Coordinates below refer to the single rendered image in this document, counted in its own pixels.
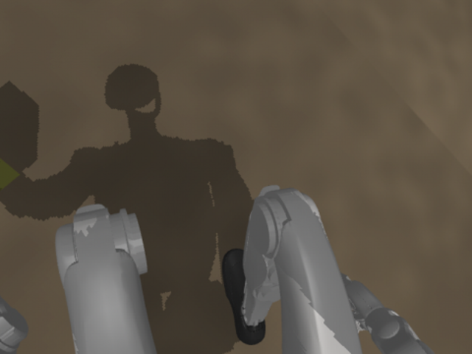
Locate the right robot arm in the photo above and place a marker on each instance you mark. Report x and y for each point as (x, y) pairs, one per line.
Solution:
(392, 334)

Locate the left robot arm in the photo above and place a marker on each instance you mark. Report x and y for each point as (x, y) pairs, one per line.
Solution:
(13, 328)

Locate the right robot hand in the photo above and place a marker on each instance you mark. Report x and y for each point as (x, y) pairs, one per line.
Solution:
(362, 301)

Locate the right robot foot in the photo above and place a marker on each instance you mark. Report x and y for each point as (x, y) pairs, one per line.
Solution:
(234, 282)

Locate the carton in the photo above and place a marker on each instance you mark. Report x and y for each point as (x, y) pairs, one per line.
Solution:
(7, 174)

